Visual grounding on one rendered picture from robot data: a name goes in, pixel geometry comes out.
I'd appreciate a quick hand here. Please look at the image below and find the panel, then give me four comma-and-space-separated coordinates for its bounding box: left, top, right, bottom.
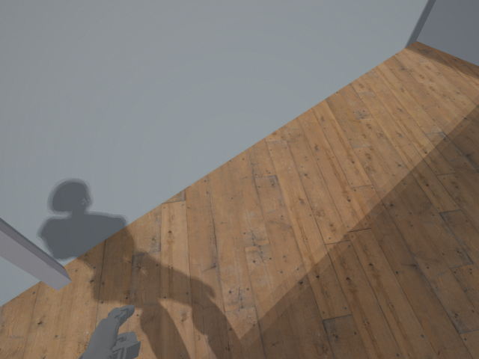
0, 221, 72, 291

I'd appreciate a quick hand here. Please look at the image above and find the robot left hand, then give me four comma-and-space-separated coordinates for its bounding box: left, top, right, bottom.
87, 305, 141, 359

